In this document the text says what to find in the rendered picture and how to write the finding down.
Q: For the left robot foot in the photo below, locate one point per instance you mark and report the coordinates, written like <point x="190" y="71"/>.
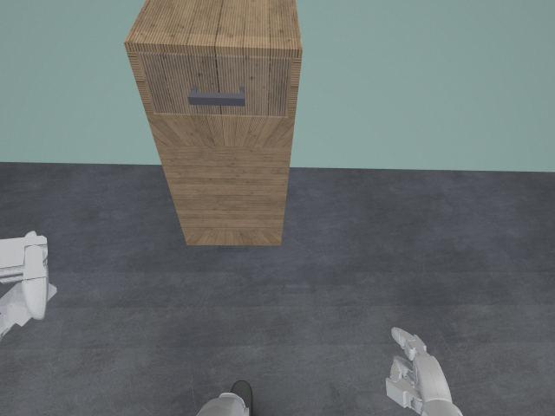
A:
<point x="242" y="389"/>

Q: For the handle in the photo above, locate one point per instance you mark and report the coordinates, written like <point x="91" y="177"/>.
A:
<point x="216" y="99"/>

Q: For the cabinet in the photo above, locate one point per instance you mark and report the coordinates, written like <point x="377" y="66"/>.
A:
<point x="227" y="174"/>

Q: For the robot right hand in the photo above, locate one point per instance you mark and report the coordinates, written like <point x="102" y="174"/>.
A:
<point x="425" y="380"/>

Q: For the robot left thigh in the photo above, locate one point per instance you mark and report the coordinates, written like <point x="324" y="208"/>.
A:
<point x="224" y="406"/>

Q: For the drawer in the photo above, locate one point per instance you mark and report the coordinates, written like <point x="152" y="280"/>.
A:
<point x="171" y="76"/>

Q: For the robot left hand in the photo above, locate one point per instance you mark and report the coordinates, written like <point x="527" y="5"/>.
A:
<point x="23" y="260"/>

